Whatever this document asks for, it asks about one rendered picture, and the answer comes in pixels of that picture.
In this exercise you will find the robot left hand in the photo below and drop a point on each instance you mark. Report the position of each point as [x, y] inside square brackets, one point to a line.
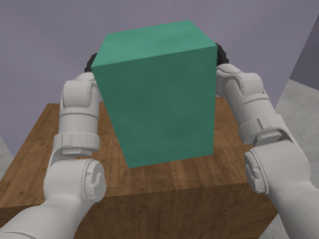
[89, 64]

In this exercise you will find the robot right hand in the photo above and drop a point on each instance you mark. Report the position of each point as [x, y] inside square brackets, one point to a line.
[221, 56]

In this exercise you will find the robot left forearm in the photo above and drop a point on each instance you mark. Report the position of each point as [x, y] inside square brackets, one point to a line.
[78, 120]

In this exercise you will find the robot right upper arm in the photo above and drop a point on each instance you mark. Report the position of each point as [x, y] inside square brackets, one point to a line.
[279, 170]

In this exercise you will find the carton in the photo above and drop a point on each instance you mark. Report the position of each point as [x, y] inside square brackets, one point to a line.
[158, 84]

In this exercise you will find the pedestal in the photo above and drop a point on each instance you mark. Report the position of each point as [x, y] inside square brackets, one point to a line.
[203, 197]

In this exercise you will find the robot right forearm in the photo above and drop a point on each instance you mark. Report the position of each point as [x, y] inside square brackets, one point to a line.
[258, 122]

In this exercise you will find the robot left upper arm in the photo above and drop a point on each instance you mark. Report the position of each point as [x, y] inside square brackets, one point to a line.
[71, 188]

